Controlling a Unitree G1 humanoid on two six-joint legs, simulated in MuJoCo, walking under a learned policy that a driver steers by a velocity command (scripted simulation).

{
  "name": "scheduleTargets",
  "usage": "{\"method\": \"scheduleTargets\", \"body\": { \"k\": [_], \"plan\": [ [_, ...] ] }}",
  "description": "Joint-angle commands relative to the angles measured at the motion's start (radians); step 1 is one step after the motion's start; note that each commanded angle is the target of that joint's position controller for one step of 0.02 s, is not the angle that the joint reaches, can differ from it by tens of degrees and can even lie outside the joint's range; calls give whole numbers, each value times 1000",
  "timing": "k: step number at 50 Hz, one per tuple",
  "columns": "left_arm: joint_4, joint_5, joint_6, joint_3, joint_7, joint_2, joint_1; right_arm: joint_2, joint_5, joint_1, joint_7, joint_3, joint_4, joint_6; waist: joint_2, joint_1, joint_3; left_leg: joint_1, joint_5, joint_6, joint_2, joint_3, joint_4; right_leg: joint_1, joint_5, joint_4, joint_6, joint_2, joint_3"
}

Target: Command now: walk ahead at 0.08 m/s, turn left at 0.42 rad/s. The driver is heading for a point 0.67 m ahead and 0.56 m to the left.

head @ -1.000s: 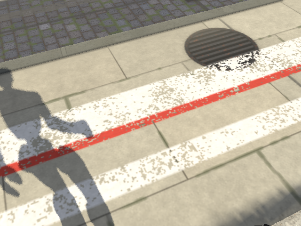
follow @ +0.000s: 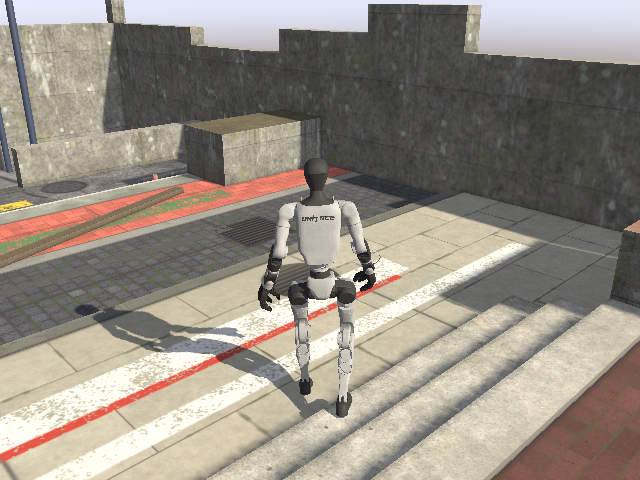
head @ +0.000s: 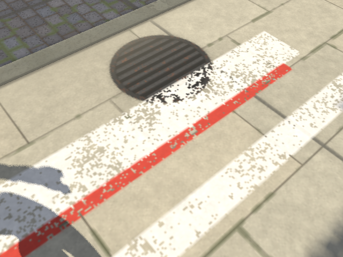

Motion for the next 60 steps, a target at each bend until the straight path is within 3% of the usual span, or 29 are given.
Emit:
{"method": "scheduleTargets", "body": {
  "k": [1,2,3,4,5,7,9,12,14,16,20,22,23,24,25,26,28,32,38,45,48,50,51,52,53,54,55,56,60],
  "plan": [
    [-44,40,-20,11,-40,56,217,-220,-27,264,-11,-58,26,-37,304,-51,-238,806,1014,286,235,-273,231,-585,-136,744,64,57,62],
    [-81,24,-36,-4,-63,100,181,-241,-5,322,-17,-58,19,-36,198,-124,-473,926,969,412,363,-488,213,-681,-135,936,80,53,220],
    [-130,5,-32,-3,-67,133,83,-250,-9,250,-37,-59,-28,-22,72,-134,-534,912,655,440,390,-541,152,-728,-66,1021,82,30,274],
    [-174,-7,-14,-13,-56,117,13,-250,-10,150,-62,-56,-54,-6,-60,-97,-490,776,69,404,393,-619,40,-776,87,934,78,-1,289],
    [-168,0,23,-9,-28,128,-56,-169,-14,67,-83,-27,-95,9,-148,-93,-381,583,-204,350,377,-616,-22,-746,199,806,75,-32,295],
    [-175,15,72,9,-1,122,-73,-133,-17,10,-96,-7,-108,23,-54,-50,-218,254,-364,291,273,-548,-69,-615,267,678,63,-26,286],
    [-191,28,68,26,4,124,-78,-162,-23,8,-96,-16,-128,13,-11,-34,-144,97,-262,247,146,-420,-63,-551,369,543,53,0,265],
    [-231,41,42,18,-4,62,-96,-152,-15,35,-124,-21,-143,20,37,-37,-231,195,-119,263,121,-413,-10,-572,410,412,101,26,282],
    [-250,35,44,12,-16,46,-140,-134,20,18,-137,-26,-157,44,74,-46,-203,169,-532,194,46,-373,-57,-503,493,11,112,24,259],
    [-265,26,40,14,-38,40,-180,-162,18,9,-144,-39,-172,57,153,-56,-209,120,-706,174,51,-425,-98,-367,467,-181,120,56,235],
    [-242,9,13,44,-68,103,-134,-172,10,39,-133,-53,-180,61,202,-58,-164,57,-885,164,81,-515,-118,-160,425,-387,86,78,228],
    [-215,7,0,56,-73,99,-57,-146,18,40,-134,-45,-183,64,183,-9,-125,-13,-975,135,50,-526,-80,-5,433,-550,40,55,217],
    [-188,6,-6,69,-72,119,23,-111,19,33,-135,-36,-191,63,134,28,-123,-134,-980,95,0,-480,21,153,410,-629,12,-14,241],
    [-170,21,-12,76,-70,162,113,-8,13,75,-129,-12,-183,60,-69,28,-190,-258,-897,38,-114,-298,364,312,223,-683,-34,-228,459],
    [-176,66,-16,93,-82,250,103,-44,26,26,-127,-23,-252,40,-245,-2,-98,-506,-784,40,-169,-242,524,264,-29,-807,-141,-370,809],
    [-190,62,-28,99,-82,245,32,-121,17,-24,-123,-41,-271,23,-259,-30,-1,-588,-684,36,-85,-245,619,177,-114,-843,-184,-405,849],
    [-211,25,-27,72,-68,156,-41,-153,2,47,-117,-55,-213,25,-222,-54,3,-544,-537,1,-54,-201,700,145,31,-842,-121,-305,650],
    [-181,32,-34,58,-65,140,19,-101,3,76,-94,-49,-186,16,-180,-44,-3,-456,-348,-39,-34,-133,844,54,280,-857,-86,-221,379],
    [-138,40,-42,57,-69,151,120,-82,15,-21,-85,-46,-211,4,-175,17,26,-484,-229,-63,-4,-140,649,167,472,-855,-105,-247,241],
    [-94,14,-21,68,-66,189,164,-27,22,-174,-33,-20,-276,-8,-168,67,90,-375,-366,-4,28,12,382,252,641,-811,-100,-301,114],
    [-89,-1,-8,81,-68,236,127,-52,19,-121,-19,-32,-280,-11,-188,-1,40,-165,-542,75,-34,107,302,244,1070,-659,-83,-305,39],
    [-91,-7,-10,76,-64,243,115,-144,25,168,-31,-87,-201,-7,-143,-161,-149,318,-406,148,-126,129,170,108,1357,-266,-35,-251,-49],
    [-131,34,-25,49,-72,173,117,-240,35,305,-58,-113,-177,1,38,-198,-257,662,-370,223,84,-204,158,-224,796,89,14,-194,-38],
    [-196,33,-70,11,-91,89,140,-330,33,304,-56,-113,-186,-16,290,-127,-434,914,-570,440,320,-833,-40,-573,145,399,55,17,156],
    [-203,-6,-106,37,-103,190,23,-225,9,362,-56,-82,-170,-20,131,-204,-408,919,-575,387,303,-771,-89,-692,214,435,27,-27,280],
    [-218,-18,-114,34,-103,183,-34,-177,7,318,-58,-66,-150,-26,124,-184,-277,806,-467,345,267,-614,-67,-727,285,386,7,-60,257],
    [-214,8,-113,30,-93,165,-47,-151,12,225,-60,-54,-166,-30,-3,-127,-188,622,-349,309,219,-493,-66,-653,358,288,8,-101,255],
    [-205,35,-103,39,-88,175,-42,-119,10,143,-62,-44,-180,-31,-8,-77,-142,472,-239,287,180,-402,-81,-562,402,192,15,-126,252],
    [-214,50,-58,34,-96,141,-49,-137,9,87,-77,-45,-169,-45,-9,-11,-70,230,-44,287,121,-287,-146,-445,500,32,64,-110,213]
  ]
}}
